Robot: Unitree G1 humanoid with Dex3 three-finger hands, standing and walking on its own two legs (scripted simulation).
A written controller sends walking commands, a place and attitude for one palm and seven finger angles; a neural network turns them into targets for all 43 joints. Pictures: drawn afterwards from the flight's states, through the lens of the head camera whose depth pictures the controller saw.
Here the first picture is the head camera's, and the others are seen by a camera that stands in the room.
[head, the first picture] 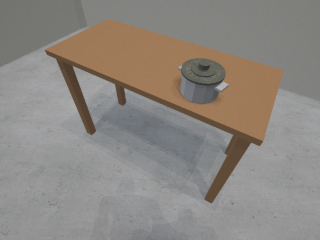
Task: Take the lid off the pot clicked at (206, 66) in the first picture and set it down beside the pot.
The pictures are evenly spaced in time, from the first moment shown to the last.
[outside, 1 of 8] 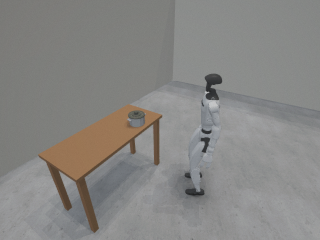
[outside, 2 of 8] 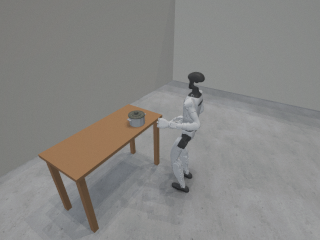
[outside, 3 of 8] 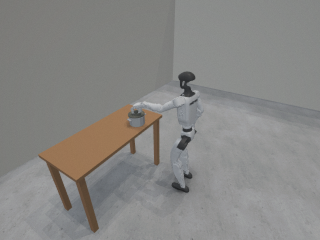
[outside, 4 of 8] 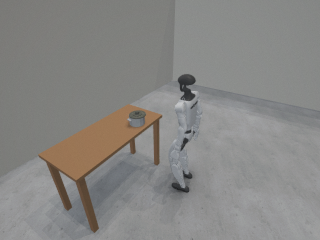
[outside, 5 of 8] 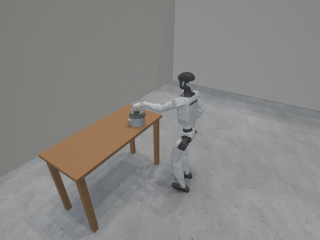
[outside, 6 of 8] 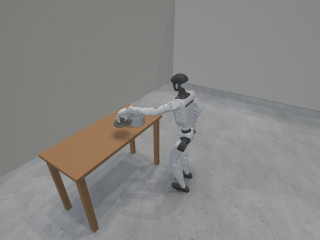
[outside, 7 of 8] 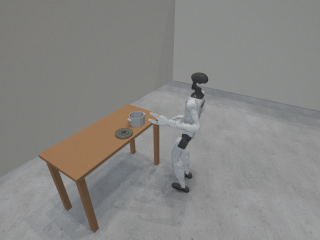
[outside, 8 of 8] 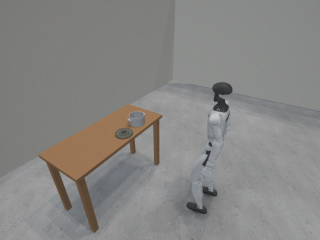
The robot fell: no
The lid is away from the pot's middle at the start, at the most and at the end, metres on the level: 0.00 0.24 0.23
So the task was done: no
